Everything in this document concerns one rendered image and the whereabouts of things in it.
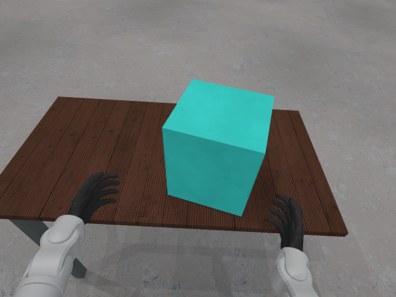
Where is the robot right forearm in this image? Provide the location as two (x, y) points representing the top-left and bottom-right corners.
(270, 247), (318, 297)

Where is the carton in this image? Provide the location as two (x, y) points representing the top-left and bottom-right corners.
(162, 79), (274, 217)

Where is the right robot hand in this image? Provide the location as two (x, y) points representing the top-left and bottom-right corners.
(266, 194), (304, 252)

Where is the table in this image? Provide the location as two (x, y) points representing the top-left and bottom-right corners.
(0, 97), (348, 278)

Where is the left robot hand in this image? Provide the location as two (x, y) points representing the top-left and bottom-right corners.
(66, 171), (120, 225)

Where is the robot left forearm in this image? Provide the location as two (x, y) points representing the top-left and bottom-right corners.
(13, 215), (85, 297)

